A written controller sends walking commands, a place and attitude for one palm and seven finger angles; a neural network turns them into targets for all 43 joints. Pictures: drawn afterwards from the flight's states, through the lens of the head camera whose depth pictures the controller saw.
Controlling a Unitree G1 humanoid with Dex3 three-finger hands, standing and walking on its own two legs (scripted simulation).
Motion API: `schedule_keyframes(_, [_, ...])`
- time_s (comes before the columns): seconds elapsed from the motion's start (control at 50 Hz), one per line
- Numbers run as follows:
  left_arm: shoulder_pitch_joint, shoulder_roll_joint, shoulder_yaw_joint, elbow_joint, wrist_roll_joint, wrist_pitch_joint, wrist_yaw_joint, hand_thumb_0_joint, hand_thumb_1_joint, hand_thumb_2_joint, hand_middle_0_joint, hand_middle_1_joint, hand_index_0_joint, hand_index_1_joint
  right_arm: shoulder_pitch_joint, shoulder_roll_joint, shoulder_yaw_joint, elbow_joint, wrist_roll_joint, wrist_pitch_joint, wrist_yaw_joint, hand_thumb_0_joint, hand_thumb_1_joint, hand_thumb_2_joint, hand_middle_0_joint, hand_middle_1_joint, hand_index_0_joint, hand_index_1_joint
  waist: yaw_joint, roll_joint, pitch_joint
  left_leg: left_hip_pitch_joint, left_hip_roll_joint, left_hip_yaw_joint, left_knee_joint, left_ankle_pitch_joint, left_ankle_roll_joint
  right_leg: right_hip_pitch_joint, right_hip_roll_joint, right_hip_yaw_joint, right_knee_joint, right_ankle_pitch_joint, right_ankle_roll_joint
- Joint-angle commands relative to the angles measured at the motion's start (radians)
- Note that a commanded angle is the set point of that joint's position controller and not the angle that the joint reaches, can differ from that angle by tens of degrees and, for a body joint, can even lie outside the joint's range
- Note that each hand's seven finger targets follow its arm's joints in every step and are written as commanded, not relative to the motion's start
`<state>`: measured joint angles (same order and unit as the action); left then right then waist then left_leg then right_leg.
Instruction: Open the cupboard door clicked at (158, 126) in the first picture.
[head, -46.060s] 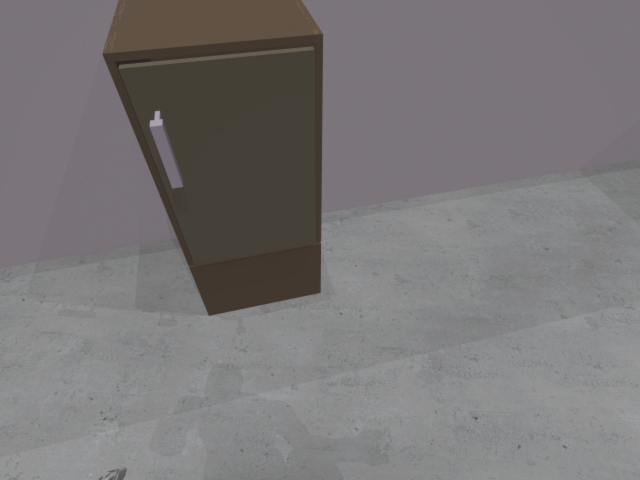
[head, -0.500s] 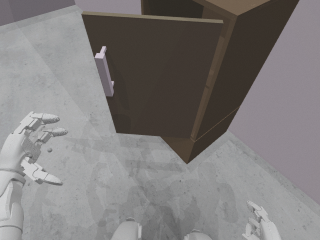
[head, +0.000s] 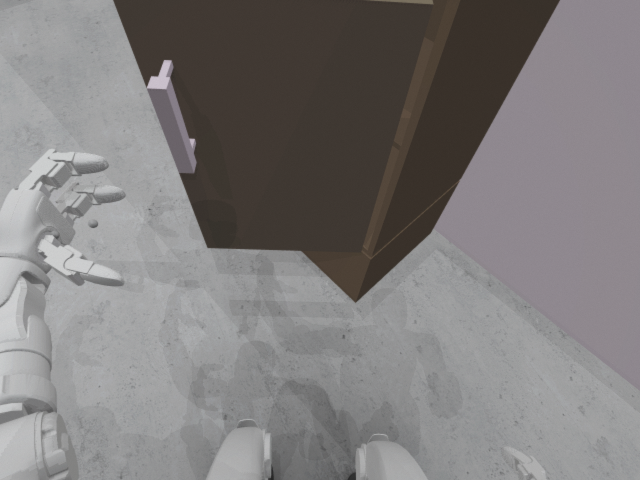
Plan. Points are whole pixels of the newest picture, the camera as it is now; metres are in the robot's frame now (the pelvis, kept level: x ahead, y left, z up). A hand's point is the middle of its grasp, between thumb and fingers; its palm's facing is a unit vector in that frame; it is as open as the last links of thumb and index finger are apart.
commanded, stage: move the hooked fingers beside the handle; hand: left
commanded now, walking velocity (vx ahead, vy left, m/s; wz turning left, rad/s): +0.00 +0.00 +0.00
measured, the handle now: (177, 120) +0.59 +0.22 +0.06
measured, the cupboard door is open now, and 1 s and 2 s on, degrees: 46 46 46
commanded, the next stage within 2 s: slide the fingers in behind the handle in 1.78 s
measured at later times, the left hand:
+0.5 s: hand (114, 172) +0.47 +0.27 +0.07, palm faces -0.01 -1.00 -0.01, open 14.0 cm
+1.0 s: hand (125, 130) +0.54 +0.28 +0.08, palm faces +0.00 -1.00 -0.02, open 14.0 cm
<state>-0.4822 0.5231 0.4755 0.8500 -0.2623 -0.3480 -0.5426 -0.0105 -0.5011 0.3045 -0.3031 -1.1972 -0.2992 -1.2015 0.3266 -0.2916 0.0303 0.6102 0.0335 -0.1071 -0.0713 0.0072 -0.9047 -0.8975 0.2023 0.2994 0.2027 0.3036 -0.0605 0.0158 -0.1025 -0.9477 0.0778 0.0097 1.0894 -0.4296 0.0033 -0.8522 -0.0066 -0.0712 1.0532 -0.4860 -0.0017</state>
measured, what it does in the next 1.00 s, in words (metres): stands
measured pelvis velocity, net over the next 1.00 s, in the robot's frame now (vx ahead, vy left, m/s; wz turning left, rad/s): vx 0.00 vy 0.01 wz -0.04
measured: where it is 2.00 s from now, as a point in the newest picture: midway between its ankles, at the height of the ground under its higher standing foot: outside the picture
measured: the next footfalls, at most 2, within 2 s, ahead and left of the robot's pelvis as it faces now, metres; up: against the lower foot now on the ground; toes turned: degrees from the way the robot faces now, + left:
none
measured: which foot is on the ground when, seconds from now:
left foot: down 0.00-1.00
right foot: down 0.00-1.00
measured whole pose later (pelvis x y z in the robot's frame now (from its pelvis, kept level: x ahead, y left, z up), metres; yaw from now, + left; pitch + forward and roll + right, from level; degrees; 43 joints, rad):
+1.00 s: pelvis +0.00 +0.01 -0.03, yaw -3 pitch +26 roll -6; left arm -1.07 0.85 0.53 1.29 -0.06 -0.31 -0.48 -0.01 -0.50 0.30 -0.30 -1.20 -0.30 -1.20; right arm 0.37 -0.30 0.08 0.61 0.01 0.04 -0.06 0.00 -0.91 -0.90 0.20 0.30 0.20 0.30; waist -0.21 0.03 -0.09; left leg -1.23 0.10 -0.02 1.22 -0.46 0.02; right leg -1.11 0.02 -0.08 1.13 -0.49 0.01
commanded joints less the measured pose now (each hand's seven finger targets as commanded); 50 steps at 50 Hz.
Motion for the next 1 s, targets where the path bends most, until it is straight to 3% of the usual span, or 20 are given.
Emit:
schedule_keyframes(0.0, [-0.360,0.326,0.071,-0.155,-0.007,-0.071,0.013,0.000,-0.500,0.300,-0.300,-1.200,-0.300,-1.200,0.075,-0.173,-0.071,-0.091,-0.002,-0.022,-0.006,0.000,-0.900,-0.900,0.200,0.300,0.200,0.300,-0.002,0.105,-0.384,0.346,-0.044,-0.045,-0.142,0.221,0.023,0.067,0.048,0.034,-0.147,0.208,-0.024])
schedule_keyframes(0.06, [-0.434,0.336,0.066,-0.091,0.003,-0.070,0.017,0.000,-0.500,0.300,-0.300,-1.200,-0.300,-1.200,0.088,-0.173,-0.068,-0.081,-0.003,-0.009,-0.005,0.000,-0.900,-0.900,0.200,0.300,0.200,0.300,-0.019,0.086,-0.374,0.308,-0.045,-0.041,-0.129,0.202,0.028,0.057,0.048,0.038,-0.142,0.200,-0.019])
schedule_keyframes(0.12, [-0.458,0.366,0.087,-0.080,0.013,-0.086,0.021,0.000,-0.500,0.300,-0.300,-1.200,-0.300,-1.200,0.104,-0.177,-0.072,-0.082,-0.007,0.005,-0.003,0.000,-0.900,-0.900,0.200,0.300,0.200,0.300,-0.011,0.096,-0.415,0.330,-0.044,-0.044,-0.119,0.246,0.028,0.061,0.053,0.034,-0.127,0.232,-0.025])
schedule_keyframes(0.16, [-0.473,0.357,0.070,-0.057,0.024,-0.089,0.019,0.000,-0.500,0.300,-0.300,-1.200,-0.300,-1.200,0.109,-0.174,-0.070,-0.079,-0.007,0.017,0.002,0.000,-0.900,-0.900,0.200,0.300,0.200,0.300,-0.016,0.137,-0.422,0.350,-0.041,-0.044,-0.116,0.263,0.023,0.037,0.052,0.033,-0.125,0.242,-0.024])
schedule_keyframes(0.18, [-0.491,0.368,0.076,-0.025,0.029,-0.087,0.021,0.000,-0.500,0.300,-0.300,-1.200,-0.300,-1.200,0.115,-0.177,-0.071,-0.071,-0.007,0.024,0.002,0.000,-0.900,-0.900,0.200,0.300,0.200,0.300,-0.026,0.098,-0.397,0.328,-0.038,-0.045,-0.114,0.247,0.026,0.030,0.053,0.032,-0.129,0.231,-0.020])
schedule_keyframes(0.22, [-0.555,0.385,0.075,0.011,0.034,-0.090,0.021,0.000,-0.500,0.300,-0.300,-1.200,-0.300,-1.200,0.121,-0.181,-0.068,-0.066,-0.007,0.033,-0.002,0.000,-0.900,-0.900,0.200,0.300,0.200,0.300,-0.040,0.084,-0.382,0.294,-0.040,-0.046,-0.101,0.223,0.032,0.017,0.056,0.036,-0.123,0.214,-0.022])
schedule_keyframes(0.28, [-0.608,0.427,0.086,0.046,0.057,-0.091,0.024,0.000,-0.500,0.300,-0.300,-1.200,-0.300,-1.200,0.137,-0.189,-0.067,-0.056,-0.011,0.045,-0.002,0.000,-0.900,-0.900,0.200,0.300,0.200,0.300,-0.044,0.121,-0.412,0.308,-0.036,-0.052,-0.092,0.233,0.029,-0.008,0.054,0.035,-0.115,0.212,-0.021])
schedule_keyframes(0.34, [-0.626,0.409,0.070,0.031,0.059,-0.106,0.026,0.000,-0.500,0.300,-0.300,-1.200,-0.300,-1.200,0.151,-0.186,-0.069,-0.052,-0.016,0.058,0.004,0.000,-0.900,-0.900,0.200,0.300,0.200,0.300,-0.040,0.166,-0.479,0.379,-0.032,-0.063,-0.082,0.307,0.022,-0.030,0.057,0.028,-0.101,0.248,-0.024])
schedule_keyframes(0.42, [-0.674,0.433,0.077,0.089,0.066,-0.087,0.031,0.000,-0.500,0.300,-0.300,-1.200,-0.300,-1.200,0.162,-0.190,-0.064,-0.048,-0.016,0.078,0.005,0.000,-0.900,-0.900,0.200,0.300,0.200,0.300,-0.063,0.124,-0.441,0.324,-0.032,-0.061,-0.071,0.277,0.031,-0.033,0.062,0.029,-0.103,0.238,-0.021])
schedule_keyframes(0.5, [-0.703,0.499,0.106,0.082,0.097,-0.085,0.045,0.000,-0.500,0.300,-0.300,-1.200,-0.300,-1.200,0.177,-0.194,-0.063,-0.046,-0.020,0.095,0.005,0.000,-0.900,-0.900,0.200,0.300,0.200,0.300,-0.058,0.165,-0.486,0.339,-0.028,-0.063,-0.062,0.311,0.027,-0.033,0.059,0.030,-0.095,0.259,-0.019])
schedule_keyframes(0.54, [-0.733,0.493,0.099,0.087,0.092,-0.092,0.047,0.000,-0.500,0.300,-0.300,-1.200,-0.300,-1.200,0.178,-0.193,-0.061,-0.040,-0.021,0.101,0.007,0.000,-0.900,-0.900,0.200,0.300,0.200,0.300,-0.071,0.166,-0.495,0.349,-0.025,-0.065,-0.053,0.319,0.027,-0.047,0.064,0.031,-0.093,0.262,-0.018])
schedule_keyframes(0.58, [-0.751,0.495,0.087,0.133,0.101,-0.081,0.046,0.000,-0.500,0.300,-0.300,-1.200,-0.300,-1.200,0.182,-0.195,-0.056,-0.038,-0.019,0.108,0.007,0.000,-0.900,-0.900,0.200,0.300,0.200,0.300,-0.088,0.144,-0.450,0.305,-0.025,-0.064,-0.052,0.292,0.031,-0.052,0.065,0.031,-0.098,0.248,-0.015])
schedule_keyframes(0.64, [-0.775,0.507,0.084,0.151,0.110,-0.077,0.045,0.000,-0.500,0.300,-0.300,-1.200,-0.300,-1.200,0.190,-0.198,-0.055,-0.036,-0.021,0.116,0.006,0.000,-0.900,-0.900,0.200,0.300,0.200,0.300,-0.090,0.176,-0.472,0.322,-0.023,-0.069,-0.048,0.295,0.028,-0.073,0.066,0.030,-0.096,0.241,-0.018])
schedule_keyframes(0.68, [-0.828,0.519,0.068,0.174,0.123,-0.065,0.047,0.000,-0.500,0.300,-0.300,-1.200,-0.300,-1.200,0.195,-0.201,-0.048,-0.031,-0.020,0.120,0.002,0.000,-0.900,-0.900,0.200,0.300,0.200,0.300,-0.114,0.164,-0.432,0.290,-0.021,-0.072,-0.044,0.260,0.032,-0.099,0.065,0.029,-0.099,0.211,-0.014])
schedule_keyframes(0.72, [-0.860,0.525,0.072,0.177,0.119,-0.065,0.049,0.000,-0.500,0.300,-0.300,-1.200,-0.300,-1.200,0.204,-0.202,-0.045,-0.032,-0.024,0.118,0.001,0.000,-0.900,-0.900,0.200,0.300,0.200,0.300,-0.118,0.179,-0.460,0.296,-0.022,-0.075,-0.033,0.273,0.034,-0.106,0.067,0.029,-0.092,0.217,-0.018])
schedule_keyframes(0.76, [-0.880,0.583,0.094,0.201,0.135,-0.058,0.051,0.000,-0.500,0.300,-0.300,-1.200,-0.300,-1.200,0.208,-0.209,-0.040,-0.029,-0.023,0.124,-0.001,0.000,-0.900,-0.900,0.200,0.300,0.200,0.300,-0.121,0.178,-0.469,0.274,-0.019,-0.078,-0.025,0.263,0.034,-0.109,0.065,0.031,-0.089,0.207,-0.015])
schedule_keyframes(0.8, [-0.920,0.596,0.083,0.218,0.149,-0.044,0.055,0.000,-0.500,0.300,-0.300,-1.200,-0.300,-1.200,0.214,-0.208,-0.033,-0.030,-0.024,0.125,-0.002,0.000,-0.900,-0.900,0.200,0.300,0.200,0.300,-0.135,0.175,-0.462,0.243,-0.017,-0.077,-0.013,0.251,0.039,-0.113,0.065,0.031,-0.084,0.202,-0.011])
schedule_keyframes(0.94, [-1.006,0.650,0.084,0.229,0.183,-0.023,0.067,0.000,-0.500,0.300,-0.300,-1.200,-0.300,-1.200,0.244,-0.217,-0.021,-0.027,-0.033,0.136,0.000,0.000,-0.900,-0.900,0.200,0.300,0.200,0.300,-0.153,0.259,-0.533,0.315,-0.006,-0.107,0.012,0.335,0.029,-0.194,0.068,0.010,-0.053,0.224,-0.016])
schedule_keyframes(0.96, [-1.025,0.635,0.069,0.241,0.188,-0.014,0.069,0.000,-0.500,0.300,-0.300,-1.200,-0.300,-1.200,0.247,-0.215,-0.020,-0.026,-0.034,0.138,0.001,0.000,-0.900,-0.900,0.200,0.300,0.200,0.300,-0.165,0.264,-0.521,0.310,-0.005,-0.108,0.015,0.326,0.030,-0.210,0.069,0.010,-0.055,0.217,-0.014])
schedule_keyframes(0.98, [-1.007,0.628,0.066,0.250,0.190,-0.005,0.070,0.000,-0.500,0.300,-0.300,-1.200,-0.300,-1.200,0.254,-0.216,-0.018,-0.027,-0.037,0.141,0.003,0.000,-0.900,-0.900,0.200,0.300,0.200,0.300,-0.161,0.266,-0.516,0.314,-0.005,-0.111,0.010,0.330,0.028,-0.210,0.068,0.006,-0.057,0.217,-0.015])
